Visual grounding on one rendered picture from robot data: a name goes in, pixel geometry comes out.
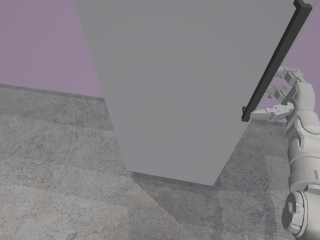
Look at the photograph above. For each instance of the robot right hand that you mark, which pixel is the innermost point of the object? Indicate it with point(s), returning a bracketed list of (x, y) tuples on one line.
[(300, 98)]

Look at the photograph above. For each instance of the robot right upper arm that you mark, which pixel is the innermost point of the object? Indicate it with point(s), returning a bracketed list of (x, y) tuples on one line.
[(301, 215)]

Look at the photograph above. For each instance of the right robot forearm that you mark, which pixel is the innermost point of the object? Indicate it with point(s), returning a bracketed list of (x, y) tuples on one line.
[(303, 135)]

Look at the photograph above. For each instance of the handle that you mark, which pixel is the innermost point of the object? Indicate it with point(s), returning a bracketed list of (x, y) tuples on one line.
[(298, 19)]

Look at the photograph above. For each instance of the robot left hand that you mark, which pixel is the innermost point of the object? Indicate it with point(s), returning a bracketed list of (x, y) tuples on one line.
[(70, 235)]

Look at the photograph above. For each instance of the fridge door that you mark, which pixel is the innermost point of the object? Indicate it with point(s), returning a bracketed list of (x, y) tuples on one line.
[(175, 75)]

